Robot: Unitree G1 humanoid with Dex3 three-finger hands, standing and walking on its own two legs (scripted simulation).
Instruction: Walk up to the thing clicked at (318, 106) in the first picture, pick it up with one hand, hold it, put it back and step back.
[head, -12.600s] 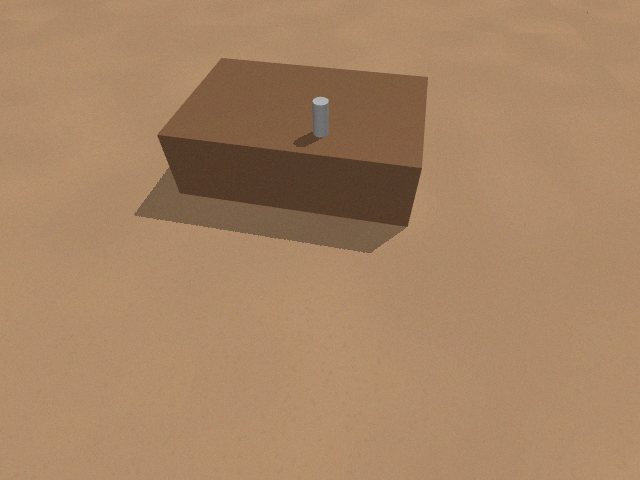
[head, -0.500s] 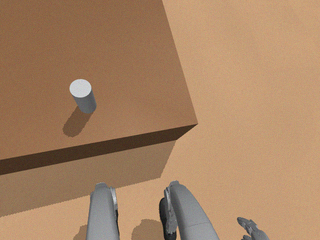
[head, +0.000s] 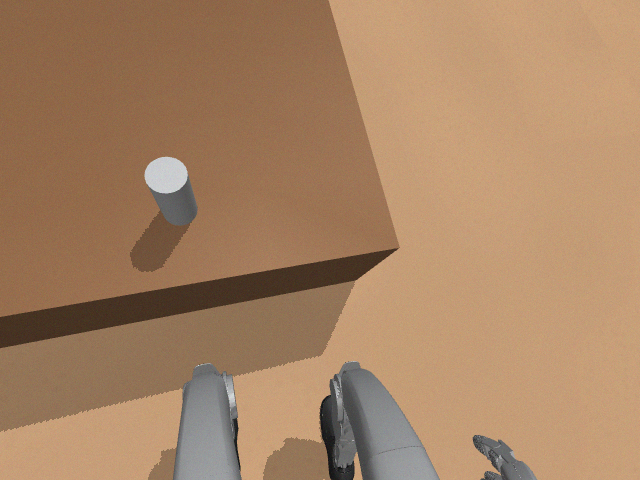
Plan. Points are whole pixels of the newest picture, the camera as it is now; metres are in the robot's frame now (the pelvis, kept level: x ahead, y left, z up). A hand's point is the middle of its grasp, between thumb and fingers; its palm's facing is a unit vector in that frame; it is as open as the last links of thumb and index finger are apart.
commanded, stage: go down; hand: left
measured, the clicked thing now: (174, 194) +0.54 +0.18 -0.24
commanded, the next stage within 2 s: none
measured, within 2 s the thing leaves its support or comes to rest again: neither
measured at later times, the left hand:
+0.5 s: hand out of the picture +0.48 +0.37 +0.07, palm faces +0.19 -0.98 -0.01, open 17.0 cm
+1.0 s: hand out of the picture +0.49 +0.37 +0.07, palm faces +0.19 -0.98 -0.01, open 17.0 cm
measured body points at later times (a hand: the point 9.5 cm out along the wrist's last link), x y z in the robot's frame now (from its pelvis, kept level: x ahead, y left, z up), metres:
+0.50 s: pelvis +0.00 +0.00 +0.00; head +0.19 +0.06 +0.41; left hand +0.47 +0.42 +0.07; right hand +0.06 -0.27 -0.09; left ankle +0.05 +0.12 -0.61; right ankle +0.01 -0.16 -0.61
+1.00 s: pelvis +0.00 +0.00 +0.00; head +0.19 +0.06 +0.41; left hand +0.47 +0.42 +0.08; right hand +0.05 -0.27 -0.09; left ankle +0.05 +0.12 -0.61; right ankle +0.01 -0.16 -0.61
